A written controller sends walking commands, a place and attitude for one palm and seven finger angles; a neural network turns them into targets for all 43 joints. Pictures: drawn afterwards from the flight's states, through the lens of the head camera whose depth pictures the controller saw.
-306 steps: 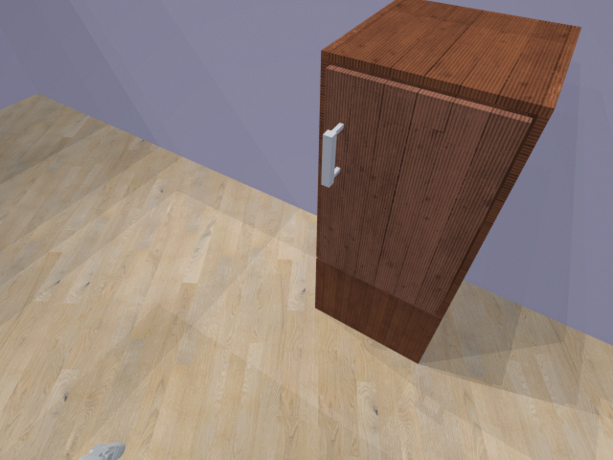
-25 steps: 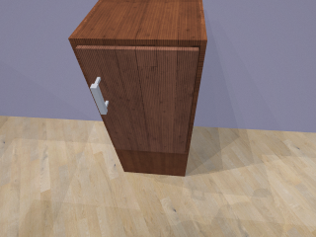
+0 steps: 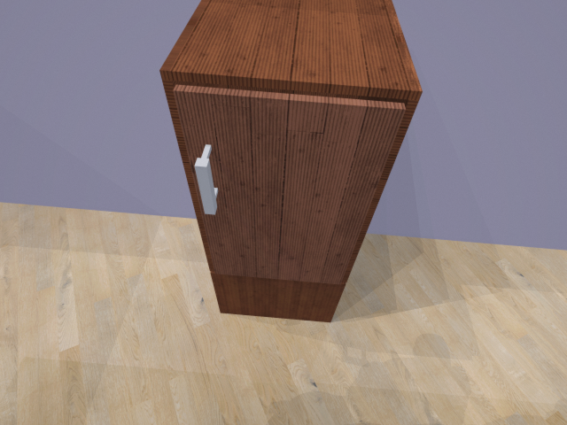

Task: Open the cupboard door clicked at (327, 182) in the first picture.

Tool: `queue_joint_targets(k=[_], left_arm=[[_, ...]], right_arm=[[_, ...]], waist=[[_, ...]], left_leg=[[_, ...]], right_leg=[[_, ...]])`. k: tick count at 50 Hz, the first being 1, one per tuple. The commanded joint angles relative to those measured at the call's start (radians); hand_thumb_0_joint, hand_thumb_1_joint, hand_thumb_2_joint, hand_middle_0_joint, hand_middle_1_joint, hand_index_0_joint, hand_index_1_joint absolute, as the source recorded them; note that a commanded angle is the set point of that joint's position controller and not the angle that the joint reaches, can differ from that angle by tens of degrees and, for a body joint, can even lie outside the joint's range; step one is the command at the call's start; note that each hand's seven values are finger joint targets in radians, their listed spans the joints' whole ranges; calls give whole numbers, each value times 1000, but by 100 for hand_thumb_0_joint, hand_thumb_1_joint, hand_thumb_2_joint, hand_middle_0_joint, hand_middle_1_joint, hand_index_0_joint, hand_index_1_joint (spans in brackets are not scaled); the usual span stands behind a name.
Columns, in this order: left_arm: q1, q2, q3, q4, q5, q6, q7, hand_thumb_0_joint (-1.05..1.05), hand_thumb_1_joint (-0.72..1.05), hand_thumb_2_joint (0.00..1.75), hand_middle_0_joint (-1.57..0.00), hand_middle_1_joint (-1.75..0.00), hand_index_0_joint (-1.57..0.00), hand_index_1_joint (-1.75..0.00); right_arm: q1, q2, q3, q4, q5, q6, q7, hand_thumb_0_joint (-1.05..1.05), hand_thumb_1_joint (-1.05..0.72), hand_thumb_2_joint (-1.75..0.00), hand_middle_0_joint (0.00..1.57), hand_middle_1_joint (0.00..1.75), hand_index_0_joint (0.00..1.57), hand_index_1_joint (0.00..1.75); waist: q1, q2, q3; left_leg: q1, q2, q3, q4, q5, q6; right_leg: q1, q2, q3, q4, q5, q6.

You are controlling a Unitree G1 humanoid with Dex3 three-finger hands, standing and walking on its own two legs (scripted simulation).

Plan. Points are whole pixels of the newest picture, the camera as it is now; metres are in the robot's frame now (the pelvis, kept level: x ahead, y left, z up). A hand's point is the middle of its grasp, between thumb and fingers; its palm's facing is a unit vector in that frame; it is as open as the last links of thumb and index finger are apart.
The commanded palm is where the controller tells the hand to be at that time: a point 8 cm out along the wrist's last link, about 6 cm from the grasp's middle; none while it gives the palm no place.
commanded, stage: come to a stop and stand still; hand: left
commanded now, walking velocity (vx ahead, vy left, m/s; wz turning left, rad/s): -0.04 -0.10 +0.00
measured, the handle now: (209, 180) +0.53 +0.18 +0.00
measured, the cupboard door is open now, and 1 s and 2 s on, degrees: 0 0 0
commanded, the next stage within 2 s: look again from close up in 1.42 s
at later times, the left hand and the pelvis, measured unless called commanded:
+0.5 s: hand out of the picture +0.04 +0.17 -0.17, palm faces +0.02 -0.98 -0.22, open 7.4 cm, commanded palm none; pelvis -0.01 -0.02 +0.00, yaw +0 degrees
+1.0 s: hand out of the picture -0.04 +0.21 -0.17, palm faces +0.01 -0.98 -0.19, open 7.4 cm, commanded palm none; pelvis -0.04 +0.04 +0.00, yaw -1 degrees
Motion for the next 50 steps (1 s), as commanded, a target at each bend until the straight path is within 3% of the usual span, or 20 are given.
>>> queue_joint_targets(k=[1,3,4,5,6,7,8,9,10,11,13,14,16,18,19,23,27,30,36,50], left_arm=[[69,7,5,-41,0,-15,-3,0,90,90,-20,-30,-20,-30],[106,8,8,-32,1,-22,-2,0,90,90,-20,-30,-20,-30],[122,22,8,-29,3,-31,2,0,90,90,-20,-30,-20,-30],[128,54,12,-27,7,-40,8,0,90,90,-20,-30,-20,-30],[118,93,11,-27,6,-44,11,0,90,90,-20,-30,-20,-30],[103,98,14,-30,2,-53,12,0,90,90,-20,-30,-20,-30],[82,80,6,-32,2,-54,14,0,90,90,-20,-30,-20,-30],[91,191,-24,-75,29,-59,26,0,90,90,-20,-30,-20,-30],[30,152,3,-99,13,-58,24,0,90,90,-20,-30,-20,-30],[21,141,-3,-125,3,-61,24,0,90,90,-20,-30,-20,-30],[46,116,2,-138,4,-59,27,0,90,90,-20,-30,-20,-30],[81,94,-6,-126,4,-60,31,0,90,90,-20,-30,-20,-30],[85,130,8,-124,4,-62,32,0,90,90,-20,-30,-20,-30],[67,139,10,-137,2,-59,31,0,90,90,-20,-30,-20,-30],[74,116,2,-135,2,-59,32,0,90,90,-20,-30,-20,-30],[67,122,-1,-121,-6,-54,26,0,90,90,-20,-30,-20,-30],[74,107,-11,-102,-8,-55,23,0,90,90,-20,-30,-20,-30],[78,102,-17,-88,-7,-58,23,0,90,90,-20,-30,-20,-30],[86,85,-28,-58,-6,-55,22,0,90,90,-20,-30,-20,-30],[157,47,-38,12,1,-51,28,0,90,90,-20,-30,-20,-30]], right_arm=[[92,-211,-53,-11,-2,-2,-14,0,-90,-90,20,30,20,30],[84,-204,-52,-7,5,1,-12,0,-90,-90,20,30,20,30],[80,-176,-47,-3,9,-2,-8,0,-90,-90,20,30,20,30],[89,-139,-39,-2,16,-5,-4,0,-90,-90,20,30,20,30],[80,-89,-23,-9,22,-3,1,0,-90,-90,20,30,20,30],[50,-71,-16,-10,17,11,-1,0,-90,-90,20,30,20,30],[35,-74,-14,-2,14,20,0,0,-90,-90,20,30,20,30],[21,-191,-26,-86,-1,5,2,0,-90,-90,20,30,20,30],[80,-178,-41,-85,1,-7,-4,0,-90,-90,20,30,20,30],[95,-148,-28,-81,-1,-12,-6,0,-90,-90,20,30,20,30],[121,-134,-21,-90,3,-13,-11,0,-90,-90,20,30,20,30],[126,-110,-9,-94,1,-10,-9,0,-90,-90,20,30,20,30],[117,-137,-23,-94,10,-5,-12,0,-90,-90,20,30,20,30],[124,-137,-24,-90,12,-4,-12,0,-90,-90,20,30,20,30],[139,-107,-13,-78,11,-5,-7,0,-90,-90,20,30,20,30],[125,-147,-15,-56,12,-7,-3,0,-90,-90,20,30,20,30],[100,-159,-9,-42,12,-10,1,0,-90,-90,20,30,20,30],[89,-162,-5,-30,13,-15,4,0,-90,-90,20,30,20,30],[75,-160,-1,-8,15,-13,8,0,-90,-90,20,30,20,30],[92,-159,-5,43,21,-13,11,0,-90,-90,20,30,20,30]], waist=[[-17,149,-85],[3,146,-90],[14,110,-86],[11,14,-92],[2,-93,-72],[10,-204,-44],[15,-182,-9],[-19,-112,72],[-41,18,-95],[-28,43,-133],[-19,-44,-53],[-8,-137,-14],[-6,-63,4],[-14,-10,-1],[-13,-12,-7],[-10,44,30],[-3,46,26],[-1,50,0],[1,48,31],[7,69,29]], left_leg=[[116,281,-246,-149,363,162],[55,247,-214,-108,289,128],[31,204,-184,-65,252,92],[-34,137,-117,3,131,40],[-72,54,-34,40,-54,-3],[-64,15,-23,100,-207,-19],[-49,26,-54,160,-251,-16],[-47,9,-158,169,-159,8],[-8,36,-91,112,-70,2],[18,10,-96,110,20,6],[-33,15,-94,111,8,10],[-58,13,-82,123,-32,16],[-72,14,-88,158,-92,19],[-36,19,-88,118,-54,22],[-3,15,-77,77,-11,19],[43,42,-111,8,95,19],[40,53,-133,-34,77,21],[55,60,-141,-56,85,23],[29,61,-163,-108,-2,26],[-10,80,-217,-231,-170,34]], right_leg=[[41,6,8,-153,44,-9],[150,10,-2,-315,183,-14],[205,-6,27,-422,267,-18],[265,-88,113,-473,372,-40],[243,-194,187,-492,473,-85],[157,-228,225,-541,476,-127],[95,-234,232,-571,426,-156],[95,-143,244,-510,313,-109],[114,-183,210,-452,261,-127],[153,-141,180,-429,376,-123],[141,-139,180,-453,433,-113],[152,-145,182,-465,513,-95],[171,-174,204,-461,602,-106],[164,-166,186,-451,577,-121],[169,-149,165,-447,580,-107],[123,-88,119,-452,398,-71],[137,-74,115,-468,308,-58],[154,-70,107,-466,308,-53],[136,-67,99,-488,236,-40],[165,-62,65,-469,241,-18]])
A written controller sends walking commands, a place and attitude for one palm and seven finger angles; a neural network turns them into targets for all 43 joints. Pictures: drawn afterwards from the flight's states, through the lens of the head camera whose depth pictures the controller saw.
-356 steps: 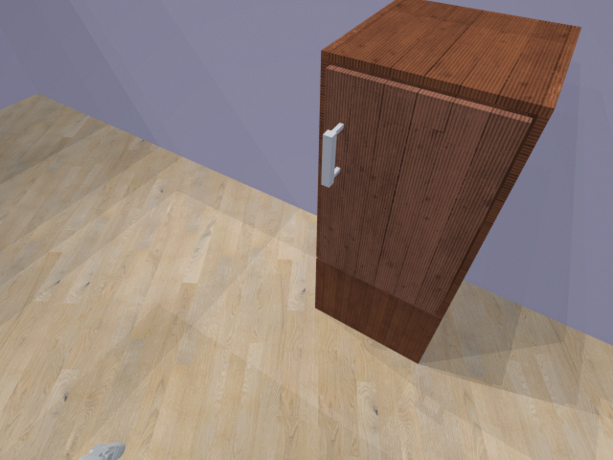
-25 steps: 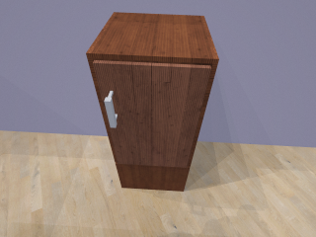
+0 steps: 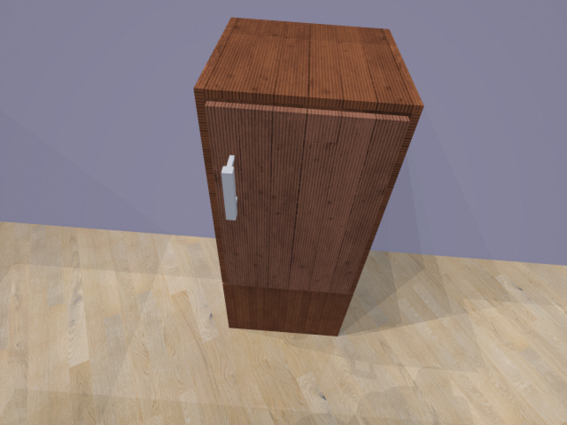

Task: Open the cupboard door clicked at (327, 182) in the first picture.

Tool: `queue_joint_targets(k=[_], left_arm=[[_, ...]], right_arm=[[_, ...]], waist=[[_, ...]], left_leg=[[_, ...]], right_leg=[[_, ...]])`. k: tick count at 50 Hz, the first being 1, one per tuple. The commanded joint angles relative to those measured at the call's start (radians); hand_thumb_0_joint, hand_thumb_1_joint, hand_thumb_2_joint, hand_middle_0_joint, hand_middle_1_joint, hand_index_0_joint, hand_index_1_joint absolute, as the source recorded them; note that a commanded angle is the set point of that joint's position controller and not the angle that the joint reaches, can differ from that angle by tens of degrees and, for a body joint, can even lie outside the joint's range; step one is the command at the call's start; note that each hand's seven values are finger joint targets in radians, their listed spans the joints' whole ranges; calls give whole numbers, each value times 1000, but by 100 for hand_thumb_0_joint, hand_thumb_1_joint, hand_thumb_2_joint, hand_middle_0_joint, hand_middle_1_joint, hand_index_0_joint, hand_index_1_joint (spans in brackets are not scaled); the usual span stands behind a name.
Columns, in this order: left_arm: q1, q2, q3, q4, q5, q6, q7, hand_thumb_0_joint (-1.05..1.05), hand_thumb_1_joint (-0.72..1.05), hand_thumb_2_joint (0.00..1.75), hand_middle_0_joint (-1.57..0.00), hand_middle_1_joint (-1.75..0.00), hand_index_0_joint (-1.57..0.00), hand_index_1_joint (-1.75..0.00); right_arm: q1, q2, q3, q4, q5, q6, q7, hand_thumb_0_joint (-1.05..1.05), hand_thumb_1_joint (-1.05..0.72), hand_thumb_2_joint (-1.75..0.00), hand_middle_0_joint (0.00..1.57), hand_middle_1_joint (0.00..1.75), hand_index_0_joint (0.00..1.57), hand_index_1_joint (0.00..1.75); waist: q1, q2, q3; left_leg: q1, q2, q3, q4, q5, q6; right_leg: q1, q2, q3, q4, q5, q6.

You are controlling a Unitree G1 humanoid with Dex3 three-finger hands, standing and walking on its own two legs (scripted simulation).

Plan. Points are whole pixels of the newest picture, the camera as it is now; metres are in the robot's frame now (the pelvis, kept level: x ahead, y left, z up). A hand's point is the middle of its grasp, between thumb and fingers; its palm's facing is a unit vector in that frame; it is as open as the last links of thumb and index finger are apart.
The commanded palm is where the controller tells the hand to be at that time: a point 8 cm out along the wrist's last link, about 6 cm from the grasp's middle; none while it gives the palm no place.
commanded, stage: come to a stop and stand still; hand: left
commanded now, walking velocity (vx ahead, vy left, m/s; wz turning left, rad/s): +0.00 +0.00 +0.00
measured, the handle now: (231, 188) +0.56 +0.14 -0.01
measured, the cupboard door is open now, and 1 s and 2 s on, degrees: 0 0 0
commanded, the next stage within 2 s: look again from close up in 0.42 s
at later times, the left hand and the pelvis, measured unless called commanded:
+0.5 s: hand out of the picture -0.05 +0.18 -0.18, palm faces +0.02 -0.99 -0.17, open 7.4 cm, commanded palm none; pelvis -0.01 +0.01 +0.00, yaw -1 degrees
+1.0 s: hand out of the picture -0.03 +0.16 -0.18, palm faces +0.01 -0.99 -0.16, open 7.4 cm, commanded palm none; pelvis -0.01 +0.00 +0.00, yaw -1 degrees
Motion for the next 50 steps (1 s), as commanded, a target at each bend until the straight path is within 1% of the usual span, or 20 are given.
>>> queue_joint_targets(k=[1,6,9,10,11,12,15,18,19,20,21,24,29,32,35,37,42,44,48,50], left_arm=[[60,82,18,-25,2,-21,10,0,90,90,-20,-30,-20,-30],[83,67,17,-5,5,-21,12,0,90,90,-20,-30,-20,-30],[98,61,19,5,7,-18,13,0,90,90,-20,-30,-20,-30],[105,55,19,9,7,-17,13,0,90,90,-20,-30,-20,-30],[108,53,19,11,7,-17,13,0,90,90,-20,-30,-20,-30],[113,49,19,15,8,-18,13,0,90,90,-20,-30,-20,-30],[120,46,19,18,8,-20,15,0,90,90,-20,-30,-20,-30],[124,40,19,21,8,-21,15,0,90,90,-20,-30,-20,-30],[127,42,20,19,9,-21,16,0,90,90,-20,-30,-20,-30],[130,38,21,19,8,-21,16,0,90,90,-20,-30,-20,-30],[130,39,21,18,8,-22,16,0,90,90,-20,-30,-20,-30],[132,39,21,19,8,-24,16,0,90,90,-20,-30,-20,-30],[133,31,21,19,7,-26,17,0,90,90,-20,-30,-20,-30],[129,28,21,20,7,-27,16,0,90,90,-20,-30,-20,-30],[124,28,22,17,6,-27,17,0,90,90,-20,-30,-20,-30],[124,26,22,18,5,-30,17,0,90,90,-20,-30,-20,-30],[113,27,21,16,3,-31,17,0,90,90,-20,-30,-20,-30],[113,29,21,15,3,-31,17,0,90,90,-20,-30,-20,-30],[103,28,22,13,2,-31,16,0,90,90,-20,-30,-20,-30],[106,28,23,13,2,-31,17,0,90,90,-20,-30,-20,-30]], right_arm=[[23,-134,-26,-36,5,-23,-10,0,-90,-90,20,30,20,30],[36,-127,-31,-21,6,-19,-10,0,-90,-90,20,30,20,30],[41,-124,-34,-15,6,-16,-10,0,-90,-90,20,30,20,30],[44,-123,-35,-15,6,-16,-11,0,-90,-90,20,30,20,30],[44,-122,-35,-11,6,-16,-11,0,-90,-90,20,30,20,30],[45,-119,-37,-10,6,-16,-11,0,-90,-90,20,30,20,30],[53,-111,-37,-7,8,-14,-10,0,-90,-90,20,30,20,30],[59,-104,-39,-3,6,-10,-10,0,-90,-90,20,30,20,30],[64,-100,-39,-4,7,-10,-10,0,-90,-90,20,30,20,30],[66,-98,-38,-4,7,-10,-10,0,-90,-90,20,30,20,30],[68,-92,-38,-3,7,-10,-10,0,-90,-90,20,30,20,30],[74,-86,-37,1,7,-10,-9,0,-90,-90,20,30,20,30],[78,-81,-34,5,8,-14,-11,0,-90,-90,20,30,20,30],[77,-78,-34,6,7,-14,-11,0,-90,-90,20,30,20,30],[86,-72,-32,8,7,-15,-11,0,-90,-90,20,30,20,30],[85,-69,-32,9,7,-17,-11,0,-90,-90,20,30,20,30],[86,-64,-30,15,7,-16,-11,0,-90,-90,20,30,20,30],[89,-63,-29,16,8,-15,-11,0,-90,-90,20,30,20,30],[91,-61,-28,20,6,-16,-11,0,-90,-90,20,30,20,30],[88,-63,-28,18,7,-18,-12,0,-90,-90,20,30,20,30]], waist=[[5,37,52],[3,30,68],[6,48,80],[4,56,72],[7,52,73],[8,51,74],[5,17,79],[2,13,92],[1,7,80],[1,20,82],[1,10,84],[0,13,84],[0,27,80],[0,14,91],[-3,22,76],[-2,7,71],[-3,7,77],[-3,-3,74],[-5,15,80],[-3,18,63]], left_leg=[[-70,129,-175,-197,-211,-3],[-80,128,-180,-213,-249,-4],[-93,132,-190,-232,-295,-2],[-95,135,-193,-240,-309,-3],[-100,135,-194,-242,-309,-2],[-101,134,-192,-241,-307,-2],[-93,126,-183,-224,-293,-3],[-94,122,-176,-216,-302,-5],[-88,120,-176,-209,-289,-4],[-89,119,-172,-208,-293,-6],[-94,116,-172,-203,-288,-6],[-86,115,-166,-197,-279,-7],[-76,117,-165,-194,-247,-7],[-88,113,-160,-191,-252,-9],[-75,115,-157,-188,-233,-9],[-68,112,-150,-178,-205,-10],[-60,108,-142,-166,-185,-13],[-55,109,-141,-162,-183,-13],[-60,108,-139,-165,-180,-16],[-52,111,-143,-166,-167,-14]], right_leg=[[-16,-64,66,-76,-26,-26],[-34,-62,68,-79,-45,-23],[-40,-55,60,-72,-62,-21],[-38,-53,57,-65,-62,-20],[-33,-53,58,-63,-55,-20],[-32,-54,57,-64,-52,-20],[-51,-58,67,-77,-71,-20],[-83,-57,80,-87,-111,-21],[-77,-58,81,-89,-104,-23],[-84,-59,82,-90,-113,-23],[-84,-59,87,-93,-115,-24],[-99,-61,91,-97,-126,-25],[-94,-60,89,-89,-86,-27],[-99,-62,97,-97,-103,-27],[-93,-62,95,-94,-86,-30],[-88,-67,98,-98,-74,-31],[-97,-70,106,-110,-85,-33],[-99,-70,105,-113,-93,-33],[-95,-69,104,-111,-83,-33],[-81,-69,100,-103,-58,-33]])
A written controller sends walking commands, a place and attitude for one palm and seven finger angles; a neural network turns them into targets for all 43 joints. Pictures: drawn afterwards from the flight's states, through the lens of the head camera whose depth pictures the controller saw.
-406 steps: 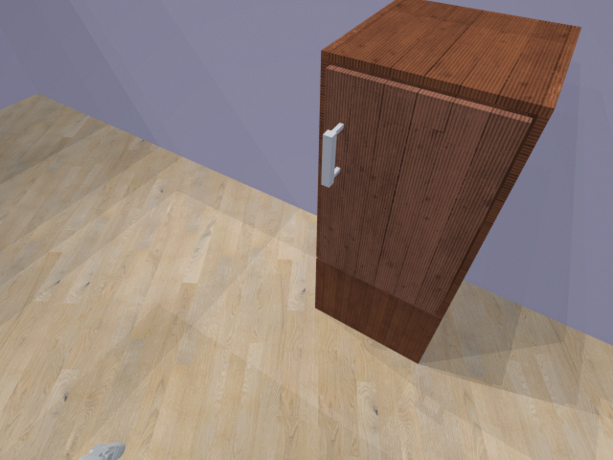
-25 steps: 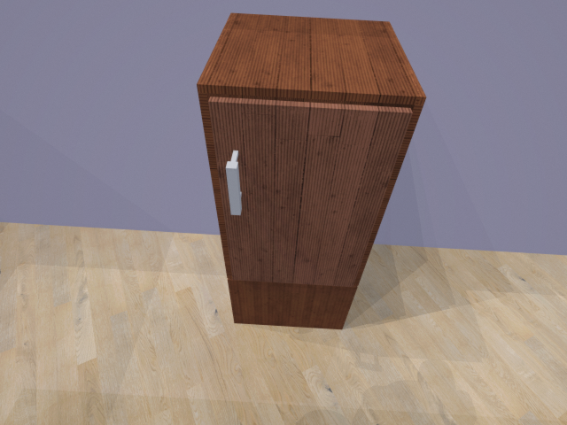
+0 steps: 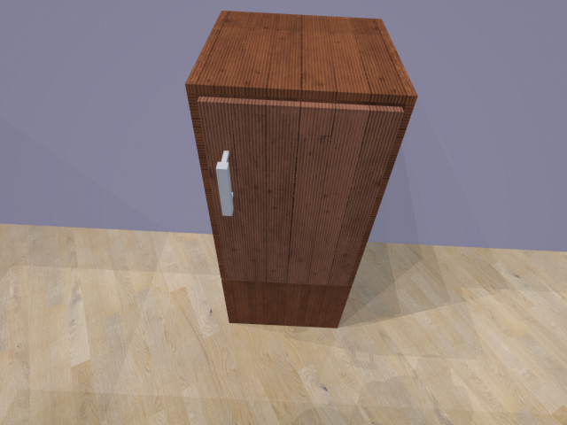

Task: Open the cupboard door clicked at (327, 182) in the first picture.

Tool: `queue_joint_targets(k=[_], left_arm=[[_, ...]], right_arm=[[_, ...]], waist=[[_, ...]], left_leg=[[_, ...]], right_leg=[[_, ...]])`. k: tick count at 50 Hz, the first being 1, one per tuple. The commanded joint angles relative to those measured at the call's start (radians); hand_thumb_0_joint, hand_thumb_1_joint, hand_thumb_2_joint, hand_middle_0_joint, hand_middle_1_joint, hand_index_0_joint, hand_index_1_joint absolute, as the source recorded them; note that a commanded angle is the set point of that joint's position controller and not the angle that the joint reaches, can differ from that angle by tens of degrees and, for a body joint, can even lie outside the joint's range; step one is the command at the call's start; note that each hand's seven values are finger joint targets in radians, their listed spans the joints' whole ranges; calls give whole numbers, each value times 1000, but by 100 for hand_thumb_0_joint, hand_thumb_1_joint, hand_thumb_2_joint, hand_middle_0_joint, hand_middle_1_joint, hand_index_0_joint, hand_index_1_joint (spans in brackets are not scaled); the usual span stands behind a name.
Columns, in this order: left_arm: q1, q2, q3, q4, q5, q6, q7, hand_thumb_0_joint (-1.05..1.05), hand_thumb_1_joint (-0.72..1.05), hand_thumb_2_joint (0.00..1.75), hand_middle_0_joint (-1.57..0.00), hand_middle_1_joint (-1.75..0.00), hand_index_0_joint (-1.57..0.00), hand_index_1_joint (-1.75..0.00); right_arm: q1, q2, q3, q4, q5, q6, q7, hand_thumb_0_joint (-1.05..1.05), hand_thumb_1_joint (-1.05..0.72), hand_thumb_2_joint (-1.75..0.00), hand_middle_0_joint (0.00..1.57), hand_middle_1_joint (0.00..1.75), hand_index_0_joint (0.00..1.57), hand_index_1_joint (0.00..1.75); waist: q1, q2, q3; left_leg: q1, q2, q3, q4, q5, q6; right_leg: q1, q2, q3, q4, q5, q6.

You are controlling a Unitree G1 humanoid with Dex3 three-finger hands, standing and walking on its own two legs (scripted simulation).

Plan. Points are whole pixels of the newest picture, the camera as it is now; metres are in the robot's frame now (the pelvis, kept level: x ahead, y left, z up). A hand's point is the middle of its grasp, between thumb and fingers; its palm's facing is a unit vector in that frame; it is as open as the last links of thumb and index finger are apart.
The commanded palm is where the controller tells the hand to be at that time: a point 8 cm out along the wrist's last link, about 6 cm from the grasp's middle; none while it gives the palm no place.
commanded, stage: look again from close up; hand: left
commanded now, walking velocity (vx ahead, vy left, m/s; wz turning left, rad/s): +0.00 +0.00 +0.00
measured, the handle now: (226, 183) +0.57 +0.15 -0.01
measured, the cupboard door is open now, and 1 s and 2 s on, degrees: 0 0 0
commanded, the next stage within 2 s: raise the hand with hooked fingers in 0.02 s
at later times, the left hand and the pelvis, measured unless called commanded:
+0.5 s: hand (183, 390) +0.18 +0.15 -0.05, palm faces -0.01 -1.00 +0.01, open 8.3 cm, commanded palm +0.13 +0.23 -0.05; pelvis -0.01 -0.03 -0.09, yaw +2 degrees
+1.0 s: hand (150, 352) +0.23 +0.21 -0.03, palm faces +0.04 -1.00 -0.06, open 11.4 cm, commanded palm +0.19 +0.26 -0.03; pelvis +0.02 -0.03 -0.09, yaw +2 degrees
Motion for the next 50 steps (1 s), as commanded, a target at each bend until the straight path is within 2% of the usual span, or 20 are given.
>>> queue_joint_targets(k=[1,5,6,7,8,9,10,11,13,14,16,18,20,24,28,33,35,39,44,50], left_arm=[[83,85,17,-20,-1,-14,8,0,90,90,-20,-30,-20,-30],[77,85,17,-19,-1,-15,8,0,90,90,-20,-30,-20,-30],[92,118,8,7,12,-23,39,0,90,90,-20,-30,-20,-30],[-630,307,77,-1587,-208,-235,39,0,88,89,-20,-32,-20,-32],[-246,272,102,-1355,-142,-189,100,0,85,88,-20,-33,-20,-33],[59,84,-4,-1155,-145,-58,135,0,83,87,-21,-34,-21,-34],[66,-53,-99,-1138,-184,-37,121,0,81,86,-21,-36,-21,-36],[6,-5,-80,-1214,-208,-86,108,0,78,85,-21,-37,-21,-37],[18,44,-27,-1123,-195,-190,75,0,74,83,-21,-40,-21,-40],[55,19,-21,-1023,-193,-249,34,0,71,82,-21,-42,-21,-42],[204,33,64,-913,-223,-399,-78,0,67,80,-22,-45,-22,-45],[290,83,143,-908,-264,-549,-222,0,62,78,-22,-48,-22,-48],[281,196,240,-943,-284,-630,-356,0,57,76,-22,-51,-22,-51],[205,244,306,-1166,-348,-535,-388,0,48,72,-23,-57,-23,-57],[46,267,308,-1434,-346,-553,-335,0,39,68,-24,-63,-24,-63],[-50,265,258,-1362,-351,-579,-421,0,27,63,-25,-70,-25,-70],[-51,292,287,-1288,-369,-524,-475,0,22,61,-25,-74,-25,-74],[27,352,404,-1221,-416,-388,-514,0,13,57,-25,-80,-25,-80],[66,341,459,-1217,-433,-370,-455,0,1,52,-26,-87,-26,-87],[-13,323,401,-1181,-411,-442,-444,0,-13,46,-27,-96,-27,-96]], right_arm=[[50,-106,-13,-28,2,-18,-9,0,-90,-90,20,30,20,30],[53,-105,-12,-26,4,-21,-10,0,-90,-90,20,30,20,30],[-46,-136,-3,-103,2,-34,-5,0,-90,-90,20,30,20,30],[-30,-309,-12,-487,49,-174,-52,0,-90,-90,20,30,20,30],[-106,-233,18,-416,63,-279,-81,0,-90,-90,20,30,20,30],[-107,-184,1,-413,78,-310,-75,0,-90,-90,20,30,20,30],[-84,-196,5,-409,89,-321,-76,0,-90,-90,20,30,20,30],[-111,-235,-5,-455,88,-342,-80,0,-90,-90,20,30,20,30],[-107,-260,-18,-492,51,-357,-72,0,-90,-90,20,30,20,30],[-112,-261,-35,-520,47,-360,-58,0,-90,-90,20,30,20,30],[-138,-246,-61,-572,25,-361,-31,0,-90,-90,20,30,20,30],[-170,-243,-81,-633,20,-349,1,0,-90,-90,20,30,20,30],[-193,-252,-94,-711,33,-327,26,0,-90,-90,20,30,20,30],[-212,-246,-89,-817,46,-272,-2,0,-90,-90,20,30,20,30],[-140,-220,-77,-795,37,-252,-34,0,-90,-90,20,30,20,30],[-115,-238,-56,-710,32,-277,-53,0,-90,-90,20,30,20,30],[-119,-247,-51,-698,43,-286,-61,0,-90,-90,20,30,20,30],[-145,-242,-51,-709,56,-284,-65,0,-90,-90,20,30,20,30],[-153,-218,-54,-713,49,-278,-59,0,-90,-90,20,30,20,30],[-114,-249,-53,-708,50,-284,-54,0,-90,-90,20,30,20,30]], waist=[[8,9,69],[8,12,60],[37,12,96],[-128,191,-416],[-8,254,-394],[-26,186,-184],[-39,118,-24],[-49,110,57],[-74,-117,53],[-60,-148,46],[19,-255,-43],[60,-222,-109],[76,-54,-154],[85,50,-259],[15,127,-340],[-57,106,-312],[-47,82,-333],[25,65,-435],[53,-12,-433],[9,15,-354]], left_leg=[[-26,115,-160,-148,-192,-20],[-16,118,-158,-149,-161,-20],[-42,116,-86,36,-76,-51],[280,23,-89,-50,-56,-43],[220,68,-116,-99,-208,-49],[28,75,-168,-135,-337,-78],[-73,59,-170,-105,-387,-58],[-129,44,-177,-45,-401,-46],[-217,19,-170,97,-404,-49],[-257,4,-149,171,-385,-54],[-395,-2,-105,313,-350,-65],[-500,-15,-82,421,-305,-67],[-548,-26,-71,485,-307,-67],[-551,-14,-75,523,-305,-38],[-497,13,-102,607,-173,-22],[-544,27,-126,688,-162,-16],[-558,26,-125,694,-160,-15],[-527,19,-124,648,-75,-16],[-507,19,-129,597,-16,-24],[-493,18,-123,558,-111,-22]], right_leg=[[-45,-64,83,-100,-76,-39],[-27,-66,78,-96,-39,-39],[-51,-85,78,-76,26,-55],[-9,25,-35,42,0,-48],[-53,44,-51,123,-129,-71],[-167,56,-85,163,-199,-59],[-198,54,-86,149,-169,-55],[-227,47,-79,119,-209,-49],[-361,45,-74,142,-358,-40],[-422,42,-69,174,-396,-40],[-522,44,-51,279,-483,-48],[-530,38,-8,357,-465,-60],[-526,26,34,419,-449,-78],[-540,45,68,477,-410,-67],[-564,60,71,506,-229,-60],[-646,72,67,524,-196,-50],[-619,69,80,510,-202,-46],[-476,58,83,491,-107,-40],[-437,56,39,504,-5,-31],[-540,60,17,484,-170,-40]])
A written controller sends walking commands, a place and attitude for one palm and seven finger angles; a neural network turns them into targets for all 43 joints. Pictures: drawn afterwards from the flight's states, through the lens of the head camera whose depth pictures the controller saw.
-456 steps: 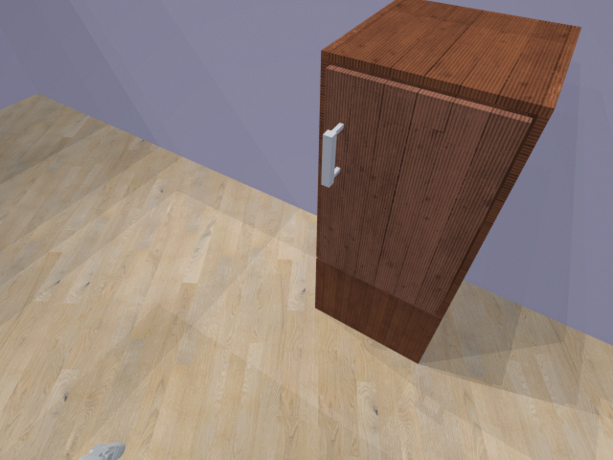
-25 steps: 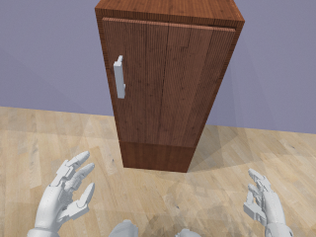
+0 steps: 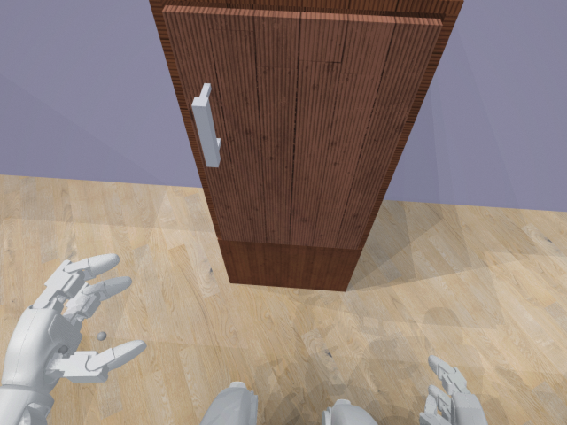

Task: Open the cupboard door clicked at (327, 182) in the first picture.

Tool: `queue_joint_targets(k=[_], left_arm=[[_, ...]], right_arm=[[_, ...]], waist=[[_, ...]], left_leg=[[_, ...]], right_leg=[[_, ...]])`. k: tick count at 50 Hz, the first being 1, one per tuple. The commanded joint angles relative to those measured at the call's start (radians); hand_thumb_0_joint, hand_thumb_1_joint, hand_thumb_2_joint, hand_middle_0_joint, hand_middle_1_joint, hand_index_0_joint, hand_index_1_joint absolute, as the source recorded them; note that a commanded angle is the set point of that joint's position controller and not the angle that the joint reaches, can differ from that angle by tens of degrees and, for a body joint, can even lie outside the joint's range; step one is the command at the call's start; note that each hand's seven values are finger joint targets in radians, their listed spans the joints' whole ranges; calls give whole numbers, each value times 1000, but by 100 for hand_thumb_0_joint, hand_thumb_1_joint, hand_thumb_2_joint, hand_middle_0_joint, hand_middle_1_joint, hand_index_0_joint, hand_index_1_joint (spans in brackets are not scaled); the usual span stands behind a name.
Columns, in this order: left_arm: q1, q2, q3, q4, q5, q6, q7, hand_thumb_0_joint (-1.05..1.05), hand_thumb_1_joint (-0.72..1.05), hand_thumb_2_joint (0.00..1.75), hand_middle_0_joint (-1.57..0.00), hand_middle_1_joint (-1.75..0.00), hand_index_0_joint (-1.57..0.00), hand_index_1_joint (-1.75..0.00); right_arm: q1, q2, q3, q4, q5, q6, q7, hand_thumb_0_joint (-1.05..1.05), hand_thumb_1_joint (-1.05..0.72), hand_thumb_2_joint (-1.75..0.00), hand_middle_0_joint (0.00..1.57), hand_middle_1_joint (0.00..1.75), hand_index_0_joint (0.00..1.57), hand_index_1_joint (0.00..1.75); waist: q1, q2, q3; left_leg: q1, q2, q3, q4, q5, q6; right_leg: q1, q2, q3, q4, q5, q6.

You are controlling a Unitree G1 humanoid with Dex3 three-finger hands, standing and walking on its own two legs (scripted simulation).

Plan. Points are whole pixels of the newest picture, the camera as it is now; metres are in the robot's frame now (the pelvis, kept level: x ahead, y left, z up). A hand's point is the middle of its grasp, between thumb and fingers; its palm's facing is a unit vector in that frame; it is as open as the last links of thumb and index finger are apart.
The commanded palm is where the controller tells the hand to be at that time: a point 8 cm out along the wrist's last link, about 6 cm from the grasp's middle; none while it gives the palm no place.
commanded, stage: raise the hand with hooked fingers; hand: left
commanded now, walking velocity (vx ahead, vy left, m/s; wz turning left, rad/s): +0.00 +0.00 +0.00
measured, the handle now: (210, 126) +0.56 +0.16 +0.08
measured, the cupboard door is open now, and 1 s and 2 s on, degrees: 0 0 0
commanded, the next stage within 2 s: move the hooked fingers beside the handle in 1.22 s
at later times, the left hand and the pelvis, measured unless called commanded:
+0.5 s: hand (69, 297) +0.26 +0.27 +0.08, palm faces +0.00 -1.00 -0.06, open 13.8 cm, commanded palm +0.24 +0.32 +0.08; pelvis +0.00 +0.01 +0.02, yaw +1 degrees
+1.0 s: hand (71, 262) +0.30 +0.28 +0.08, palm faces -0.02 -1.00 -0.03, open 14.0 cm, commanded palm +0.27 +0.33 +0.09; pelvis +0.01 +0.02 +0.03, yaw +0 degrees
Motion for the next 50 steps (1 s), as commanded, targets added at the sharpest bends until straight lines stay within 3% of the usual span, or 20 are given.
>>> queue_joint_targets(k=[1,4,7,13,16,21,24,27,30,32,35,36,40,45,47,48,49,50], left_arm=[[-45,150,70,-141,-13,-103,1,0,-15,45,-27,-98,-27,-98],[-81,202,103,-149,-18,-109,-6,0,-22,42,-28,-102,-28,-102],[-122,215,103,-177,-17,-116,-2,0,-29,39,-29,-107,-29,-107],[-193,235,110,-108,-13,-81,0,0,-43,33,-29,-115,-29,-115],[-238,259,127,-70,-19,-58,-19,0,-50,30,-30,-120,-30,-120],[-350,287,138,8,-25,-31,-57,0,-50,30,-30,-120,-30,-120],[-423,315,148,20,-25,-27,-71,0,-50,30,-30,-120,-30,-120],[-454,333,161,67,-24,-19,-88,0,-50,30,-30,-120,-30,-120],[-498,362,182,107,-25,-10,-104,0,-50,30,-30,-120,-30,-120],[-520,369,190,137,-30,-4,-114,0,-50,30,-30,-120,-30,-120],[-567,395,204,163,-31,-4,-126,0,-50,30,-30,-120,-30,-120],[-591,404,207,159,-30,-6,-126,0,-50,30,-30,-120,-30,-120],[-514,369,188,205,-34,5,-137,0,-50,30,-30,-120,-30,-120],[-538,391,207,180,-31,-3,-122,0,-50,30,-30,-120,-30,-120],[-539,391,214,171,-32,-14,-111,0,-50,30,-30,-120,-30,-120],[-545,388,212,143,-31,-25,-107,0,-50,30,-30,-120,-30,-120],[-557,411,222,130,-27,-30,-102,0,-50,30,-30,-120,-30,-120],[-552,404,218,132,-25,-33,-100,0,-50,30,-30,-120,-30,-120]], right_arm=[[-69,-169,-59,-175,8,-76,-13,0,-90,-90,20,30,20,30],[-51,-183,-58,-178,10,-79,-16,0,-90,-90,20,30,20,30],[-43,-187,-53,-182,12,-78,-17,0,-90,-90,20,30,20,30],[-30,-200,-41,-191,15,-63,-19,0,-90,-90,20,30,20,30],[-22,-205,-36,-194,14,-57,-19,0,-90,-90,20,30,20,30],[-17,-212,-27,-195,16,-47,-23,0,-90,-90,20,30,20,30],[-18,-215,-22,-194,14,-48,-26,0,-90,-90,20,30,20,30],[-11,-216,-21,-189,16,-43,-28,0,-90,-90,20,30,20,30],[-8,-218,-17,-184,15,-39,-29,0,-90,-90,20,30,20,30],[-4,-221,-19,-181,17,-34,-31,0,-90,-90,20,30,20,30],[5,-225,-20,-177,17,-29,-33,0,-90,-90,20,30,20,30],[3,-225,-19,-175,17,-29,-33,0,-90,-90,20,30,20,30],[12,-225,-25,-185,18,-25,-24,0,-90,-90,20,30,20,30],[16,-227,-29,-194,16,-14,-19,0,-90,-90,20,30,20,30],[18,-225,-31,-196,16,-12,-19,0,-90,-90,20,30,20,30],[16,-223,-32,-195,17,-13,-18,0,-90,-90,20,30,20,30],[18,-226,-31,-192,13,-14,-20,0,-90,-90,20,30,20,30],[18,-222,-29,-190,13,-13,-18,0,-90,-90,20,30,20,30]], waist=[[6,-26,-188],[14,-2,-208],[12,51,-216],[6,66,-179],[4,55,-192],[-6,44,-171],[3,81,-179],[-6,45,-193],[0,64,-204],[-2,33,-199],[-1,45,-216],[1,73,-218],[8,33,-218],[3,32,-209],[3,41,-222],[7,75,-230],[6,84,-232],[4,70,-243]], left_leg=[[196,-27,-32,-162,202,21],[224,-27,-33,-177,215,22],[276,-25,-38,-211,214,20],[309,-21,-49,-256,180,13],[320,-22,-47,-260,205,13],[326,-23,-46,-270,192,14],[354,-23,-54,-279,222,10],[358,-22,-48,-284,212,15],[368,-24,-42,-285,235,14],[363,-24,-41,-287,237,16],[374,-23,-34,-287,261,16],[383,-24,-37,-293,261,15],[380,-25,-32,-296,291,18],[368,-24,-30,-299,270,18],[375,-25,-28,-299,264,18],[394,-24,-31,-302,278,15],[395,-23,-31,-294,290,16],[403,-22,-33,-300,293,16]], right_leg=[[82,3,50,-197,160,13],[102,8,46,-200,170,4],[98,8,28,-204,171,1],[98,13,12,-227,155,0],[126,15,14,-240,184,0],[131,20,20,-263,181,-1],[142,22,16,-258,200,-12],[147,20,22,-275,196,-2],[164,21,26,-276,215,-6],[169,21,27,-283,222,-3],[185,21,34,-286,245,-5],[182,20,33,-288,243,-6],[194,23,30,-289,275,-4],[186,25,30,-287,257,-2],[183,23,30,-285,250,1],[180,22,27,-282,256,-2],[184,25,33,-277,266,-6],[189,25,29,-278,269,-3]])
